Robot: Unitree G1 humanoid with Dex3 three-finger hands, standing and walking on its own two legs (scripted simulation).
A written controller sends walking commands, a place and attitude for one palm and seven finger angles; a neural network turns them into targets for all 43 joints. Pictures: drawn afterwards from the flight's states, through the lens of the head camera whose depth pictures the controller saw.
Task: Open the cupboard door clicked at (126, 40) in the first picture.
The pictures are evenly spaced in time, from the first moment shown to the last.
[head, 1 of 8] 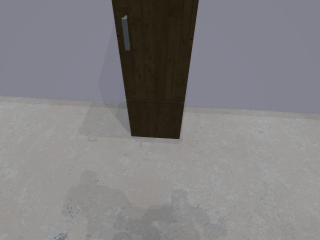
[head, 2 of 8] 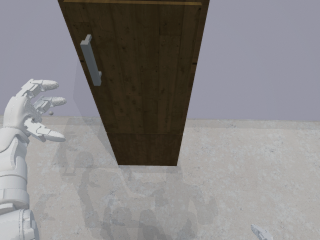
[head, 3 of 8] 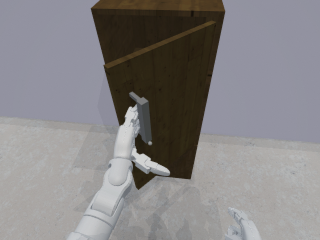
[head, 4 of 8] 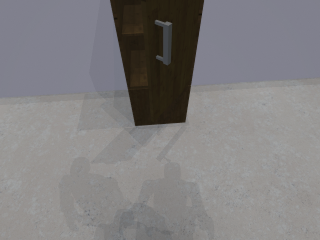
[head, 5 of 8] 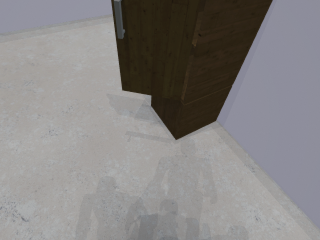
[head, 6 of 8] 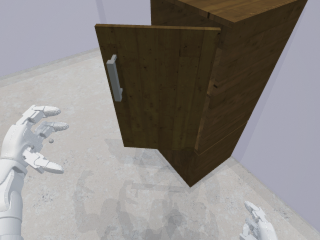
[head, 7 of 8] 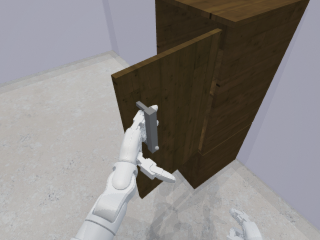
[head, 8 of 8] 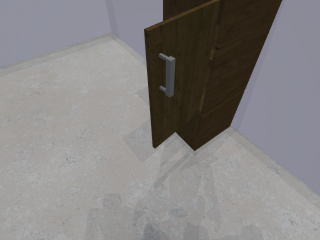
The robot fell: no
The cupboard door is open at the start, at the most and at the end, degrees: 0 98 98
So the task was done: yes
